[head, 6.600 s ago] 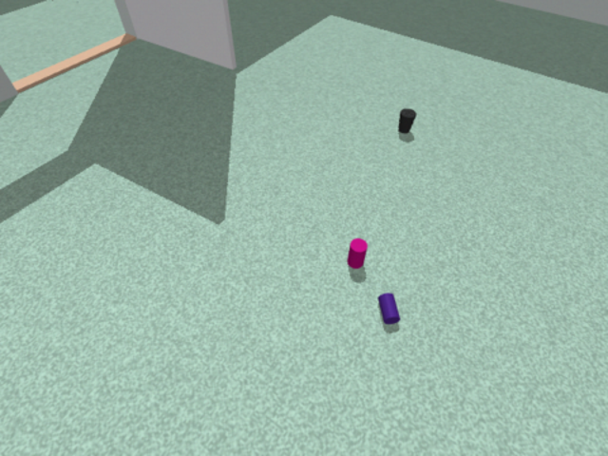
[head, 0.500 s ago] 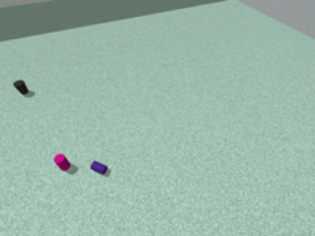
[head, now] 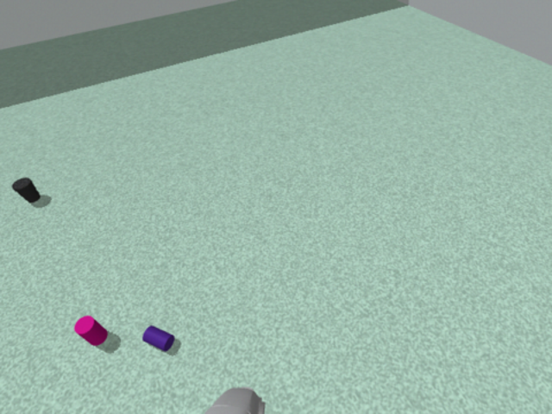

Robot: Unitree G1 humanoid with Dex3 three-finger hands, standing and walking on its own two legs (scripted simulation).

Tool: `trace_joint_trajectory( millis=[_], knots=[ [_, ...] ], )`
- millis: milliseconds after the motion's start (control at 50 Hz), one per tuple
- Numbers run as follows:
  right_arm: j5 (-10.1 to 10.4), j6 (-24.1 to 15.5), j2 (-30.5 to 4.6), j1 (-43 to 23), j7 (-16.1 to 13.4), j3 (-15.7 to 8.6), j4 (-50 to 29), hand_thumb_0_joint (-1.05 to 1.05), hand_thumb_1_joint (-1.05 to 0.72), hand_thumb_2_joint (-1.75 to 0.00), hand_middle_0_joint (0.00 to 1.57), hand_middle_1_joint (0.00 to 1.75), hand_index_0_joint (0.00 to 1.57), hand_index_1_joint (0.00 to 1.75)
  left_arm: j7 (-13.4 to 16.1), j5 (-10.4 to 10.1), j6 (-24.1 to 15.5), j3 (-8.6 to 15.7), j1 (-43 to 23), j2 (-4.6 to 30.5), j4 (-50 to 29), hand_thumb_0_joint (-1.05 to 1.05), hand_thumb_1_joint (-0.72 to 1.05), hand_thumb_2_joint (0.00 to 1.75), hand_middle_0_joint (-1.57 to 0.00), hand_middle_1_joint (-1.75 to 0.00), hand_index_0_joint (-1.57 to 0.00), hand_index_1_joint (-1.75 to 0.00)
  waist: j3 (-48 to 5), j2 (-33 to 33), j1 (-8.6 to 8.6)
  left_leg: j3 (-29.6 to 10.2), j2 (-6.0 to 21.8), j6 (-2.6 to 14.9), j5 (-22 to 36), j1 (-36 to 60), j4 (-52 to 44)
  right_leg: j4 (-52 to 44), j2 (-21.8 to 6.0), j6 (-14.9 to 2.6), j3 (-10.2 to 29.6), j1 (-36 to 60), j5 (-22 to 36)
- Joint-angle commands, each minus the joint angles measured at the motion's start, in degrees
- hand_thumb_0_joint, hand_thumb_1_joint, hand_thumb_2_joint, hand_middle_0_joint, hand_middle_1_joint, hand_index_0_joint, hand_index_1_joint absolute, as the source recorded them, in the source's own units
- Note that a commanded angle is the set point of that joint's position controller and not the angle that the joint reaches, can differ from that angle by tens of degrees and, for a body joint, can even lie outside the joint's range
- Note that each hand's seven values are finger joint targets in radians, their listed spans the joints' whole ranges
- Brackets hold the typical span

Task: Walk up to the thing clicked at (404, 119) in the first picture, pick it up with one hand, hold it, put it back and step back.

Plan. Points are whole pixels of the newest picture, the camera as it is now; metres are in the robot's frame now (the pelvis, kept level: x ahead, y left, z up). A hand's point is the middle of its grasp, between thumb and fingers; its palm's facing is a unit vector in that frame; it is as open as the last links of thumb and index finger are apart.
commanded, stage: walk up
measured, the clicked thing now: (27, 191) +1.17 +1.41 -0.72
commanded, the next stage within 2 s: none
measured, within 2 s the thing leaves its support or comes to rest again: neither
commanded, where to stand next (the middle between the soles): +0.65 +0.04 m, yaw +0 degrees
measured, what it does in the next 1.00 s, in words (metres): walks ahead: left foot, then right foot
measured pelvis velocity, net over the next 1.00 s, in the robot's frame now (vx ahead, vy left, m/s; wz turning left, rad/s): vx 0.43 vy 0.04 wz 0.01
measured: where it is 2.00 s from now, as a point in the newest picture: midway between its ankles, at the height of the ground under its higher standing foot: (282, 306)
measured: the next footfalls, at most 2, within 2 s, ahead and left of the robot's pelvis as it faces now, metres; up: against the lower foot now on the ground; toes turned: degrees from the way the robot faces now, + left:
left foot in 0.20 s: +0.24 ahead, +0.17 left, +0.00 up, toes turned +6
right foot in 0.62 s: +0.44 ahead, -0.10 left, +0.00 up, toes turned -4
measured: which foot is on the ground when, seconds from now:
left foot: up 0.00-0.18, down 0.20-0.64, up 0.66-1.00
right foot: down 0.00-0.24, up 0.26-0.60, down 0.62-1.00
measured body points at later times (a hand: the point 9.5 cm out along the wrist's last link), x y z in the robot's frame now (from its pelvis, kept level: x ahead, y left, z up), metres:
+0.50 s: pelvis +0.23 +0.04 -0.01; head +0.26 +0.05 +0.44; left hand +0.33 +0.36 -0.12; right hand +0.29 -0.27 -0.11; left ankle +0.20 +0.16 -0.74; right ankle +0.31 -0.10 -0.70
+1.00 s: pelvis +0.43 +0.04 -0.01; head +0.45 +0.03 +0.44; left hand +0.44 +0.37 -0.11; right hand +0.51 -0.28 -0.12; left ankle +0.53 +0.18 -0.72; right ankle +0.40 -0.09 -0.74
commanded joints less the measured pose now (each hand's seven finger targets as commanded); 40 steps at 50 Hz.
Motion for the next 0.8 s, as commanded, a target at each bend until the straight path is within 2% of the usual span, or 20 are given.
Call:
trace_joint_trajectory(
  millis=[0, 60, 140, 180, 200, 220, 240, 260, 300, 340, 440, 520, 560, 580, 600, 620, 640, 660, 720, 780],
  knots=[
    [-0.5, -0.9, -11.0, -1.0, 0.4, -3.1, -5.2, 0.0, -0.9, -0.9, 0.2, 0.3, 0.2, 0.3, 1.6, 0.0, -2.7, 5.1, -5.2, 17.9, -7.4, 0.0, 0.9, 0.9, -0.2, -0.3, -0.2, -0.3, 6.7, -9.9, -1.47, -2.3, 4.4, -1.4, 3.0, -5.5, -8.0, -16.1, -17.0, -9.62, 14.3, -3.8, -15.3],
    [-1.0, -1.5, -9.9, -4.3, 0.8, -2.8, -7.2, 0.0, -0.9, -0.9, 0.2, 0.3, 0.2, 0.3, 1.3, 0.2, -2.6, 5.4, -4.1, 17.9, -7.6, 0.0, 0.9, 0.9, -0.2, -0.3, -0.2, -0.3, 5.6, -8.4, -0.34, 2.2, 6.4, -0.61, 3.9, -2.7, -17.1, -12.0, -15.7, -9.01, 8.7, -0.7, -7.0],
    [-1.0, -2.4, -8.5, -6.8, 0.6, -2.8, -8.9, 0.0, -0.9, -0.9, 0.2, 0.3, 0.2, 0.3, 1.1, -0.3, -1.9, 4.6, -0.6, 17.6, -7.5, 0.0, 0.9, 0.9, -0.2, -0.3, -0.2, -0.3, 2.6, -9.9, 1.34, 9.1, 3.8, 1.18, 5.3, 4.5, -24.3, -3.0, -14.8, -7.67, 5.4, 2.2, 14.4],
    [-1.4, -3.1, -10.5, 3.4, -0.3, -4.0, -6.2, 0.0, -0.9, -0.9, 0.2, 0.3, 0.2, 0.3, 1.2, -0.4, -1.4, 3.4, -1.7, 16.0, -8.8, 0.0, 0.9, 0.9, -0.2, -0.3, -0.2, -0.3, -2.7, -4.1, -4.77, 10.4, 0.9, 2.93, 5.7, 21.3, -27.7, 13.7, -11.1, -5.94, 1.4, -4.3, 22.6],
    [-2.0, -3.5, -14.3, 13.7, -1.2, -5.6, -4.0, 0.0, -0.9, -0.9, 0.2, 0.3, 0.2, 0.3, 1.4, -0.5, -1.0, 2.4, 0.0, 12.6, -9.5, 0.0, 0.9, 0.9, -0.2, -0.3, -0.2, -0.3, -8.9, 5.2, -9.06, 3.4, 4.8, 6.04, -1.0, 33.5, -30.1, 31.0, -6.8, -3.58, -1.0, -11.6, 17.1],
    [-2.2, -3.9, -18.9, 15.8, -2.0, -6.7, -5.2, 0.0, -0.9, -0.9, 0.2, 0.3, 0.2, 0.3, 1.2, -1.3, -0.8, 1.2, 2.9, 7.1, -10.4, 0.0, 0.9, 0.9, -0.2, -0.3, -0.2, -0.3, -10.9, 18.1, -7.93, -22.8, 19.8, 10.41, -2.6, 42.9, -34.0, 43.7, 2.7, -0.24, 0.7, -28.1, -15.7],
    [0.3, -4.0, -20.3, 13.5, -2.1, -6.7, -6.2, 0.0, -0.9, -0.9, 0.2, 0.3, 0.2, 0.3, 2.0, -1.2, -0.5, 2.6, 1.0, 13.8, -9.9, 0.0, 0.9, 0.9, -0.2, -0.3, -0.2, -0.3, -12.1, 9.6, -8.23, -35.7, 24.4, 15.96, -4.5, 41.6, -40.2, 47.0, 2.8, -1.68, 7.9, -30.7, -19.8],
    [0.9, -3.8, -19.4, 11.1, -2.2, -6.8, -6.6, 0.0, -0.9, -0.9, 0.2, 0.3, 0.2, 0.3, 2.4, -1.0, -0.5, 2.5, -2.4, 16.0, -9.7, 0.0, 0.9, 0.9, -0.2, -0.3, -0.2, -0.3, -7.7, 6.3, -7.85, -33.0, 25.1, 17.56, -0.9, 37.9, -40.0, 50.3, 0.1, -1.9, 10.3, -33.0, -18.1],
    [0.7, -3.9, -14.6, 6.6, -3.0, -4.3, -8.6, 0.0, -0.9, -0.9, 0.2, 0.3, 0.2, 0.3, 2.1, -2.1, -1.0, 2.1, -2.6, 14.2, -9.2, 0.0, 0.9, 0.9, -0.2, -0.3, -0.2, -0.3, -3.5, 0.5, -4.98, -13.2, 19.8, 13.86, 22.2, 30.4, -36.0, 47.9, -2.1, -1.54, 13.0, -29.3, -10.6],
    [1.1, -4.4, -12.6, 5.5, -3.3, -3.3, -9.0, 0.0, -0.9, -0.9, 0.2, 0.3, 0.2, 0.3, 1.5, -2.4, -0.6, 1.9, -0.1, 12.8, -8.5, 0.0, 0.9, 0.9, -0.2, -0.3, -0.2, -0.3, -1.8, 1.8, -3.12, -3.9, 17.1, 12.48, 31.6, 25.3, -35.1, 42.9, -3.4, -0.74, 10.8, -26.0, -7.9],
    [0.5, -4.7, -13.1, 2.9, -3.1, -3.2, -12.0, 0.0, -0.9, -0.9, 0.2, 0.3, 0.2, 0.3, -0.5, -1.3, -0.1, 1.8, -4.8, 11.3, -11.2, 0.0, 0.9, 0.9, -0.2, -0.3, -0.2, -0.3, 2.8, 4.5, -3.53, 3.8, 15.4, 13.44, 27.7, 18.7, -37.7, 23.5, -5.5, 1.74, 4.2, -23.0, -2.1],
    [0.6, -4.2, -13.7, 1.6, -2.6, -3.4, -13.0, 0.0, -0.9, -0.9, 0.2, 0.3, 0.2, 0.3, -1.1, -0.5, -0.6, 2.8, -4.1, 11.3, -10.5, 0.0, 0.9, 0.9, -0.2, -0.3, -0.2, -0.3, -0.3, 4.8, -2.63, 5.5, 13.5, 11.04, 16.1, 15.5, -33.7, 13.9, -3.7, 0.43, 0.8, -12.2, 6.9],
    [0.8, -3.7, -13.3, -0.2, -2.6, -3.0, -14.0, 0.0, -0.9, -0.9, 0.2, 0.3, 0.2, 0.3, -0.8, -0.4, -0.8, 3.8, 1.1, 12.5, -8.3, 0.0, 0.9, 0.9, -0.2, -0.3, -0.2, -0.3, -2.3, 0.3, 1.1, 5.1, 12.8, 9.34, 9.6, 9.1, -27.6, 11.8, -1.9, -0.21, -0.5, -0.4, 8.6],
    [0.8, -3.6, -11.1, 0.7, -2.5, -2.2, -14.4, 0.0, -0.9, -0.9, 0.2, 0.3, 0.2, 0.3, -0.2, -0.3, -1.2, 4.9, 6.0, 14.7, -6.9, 0.0, 0.9, 0.9, -0.2, -0.3, -0.2, -0.3, -5.3, -6.2, 3.58, 6.3, 10.6, 7.82, 8.7, 5.8, -17.2, 10.8, -1.6, -0.96, 1.7, 7.7, 5.8],
    [0.9, -3.5, -7.9, 4.5, -2.4, -1.1, -14.3, 0.0, -0.9, -0.9, 0.2, 0.3, 0.2, 0.3, 0.4, 0.0, -1.7, 6.4, 10.1, 18.3, -6.5, 0.0, 0.9, 0.9, -0.2, -0.3, -0.2, -0.3, -7.9, -18.2, 5.31, 10.7, 4.8, 5.79, 2.3, 0.4, -1.8, 3.2, -6.3, -2.5, 10.3, 13.2, -6.3],
    [0.9, -2.9, -6.1, 7.2, -2.2, -0.2, -14.5, 0.0, -0.9, -0.9, 0.2, 0.3, 0.2, 0.3, 1.1, -0.2, -2.2, 6.8, 10.6, 22.0, -8.2, 0.0, 0.9, 0.9, -0.2, -0.3, -0.2, -0.3, -7.3, -23.6, 4.12, 8.4, -1.4, 3.11, -14.6, -7.2, 9.3, -6.1, -21.2, -6.0, 36.1, 12.9, -15.8],
    [0.7, -2.3, -11.9, 5.6, -2.7, -1.7, -13.5, 0.0, -0.9, -0.9, 0.2, 0.3, 0.2, 0.3, 1.0, -0.8, -2.1, 6.5, 7.6, 23.0, -9.2, 0.0, 0.9, 0.9, -0.2, -0.3, -0.2, -0.3, -5.1, -17.4, 3.37, 4.1, 0.2, 2.41, -15.3, -8.4, 13.8, -9.7, -25.0, -11.65, 45.0, 8.7, -20.9],
    [0.4, -2.2, -13.6, 4.2, -3.0, -2.2, -12.8, 0.0, -0.9, -0.9, 0.2, 0.3, 0.2, 0.3, 1.1, -1.0, -2.0, 6.3, 3.6, 22.7, -10.5, 0.0, 0.9, 0.9, -0.2, -0.3, -0.2, -0.3, -1.6, -15.4, 2.63, 2.6, 2.7, 2.15, -14.5, -8.9, 14.7, -10.4, -25.3, -14.35, 45.5, 2.8, -22.6],
    [1.5, -2.1, -11.6, 5.3, -2.3, -1.7, -10.1, 0.0, -0.9, -0.9, 0.2, 0.3, 0.2, 0.3, 1.4, -1.3, -2.2, 5.0, -0.7, 17.4, -11.2, 0.0, 0.9, 0.9, -0.2, -0.3, -0.2, -0.3, 2.7, -12.2, -0.51, 0.3, 5.4, 2.31, -6.2, -5.8, 9.6, -9.2, -17.6, -10.67, 24.8, -4.7, -9.3],
    [0.7, -1.6, -10.0, 7.1, -1.2, -1.7, -9.3, 0.0, -0.9, -0.9, 0.2, 0.3, 0.2, 0.3, 1.4, -0.8, -2.8, 4.3, -1.0, 16.1, -11.6, 0.0, 0.9, 0.9, -0.2, -0.3, -0.2, -0.3, 2.1, -12.8, -1.69, 3.1, 5.0, 1.17, -2.7, -0.9, 1.7, -7.7, -13.8, -10.22, 14.8, -8.9, -0.4]
  ],
)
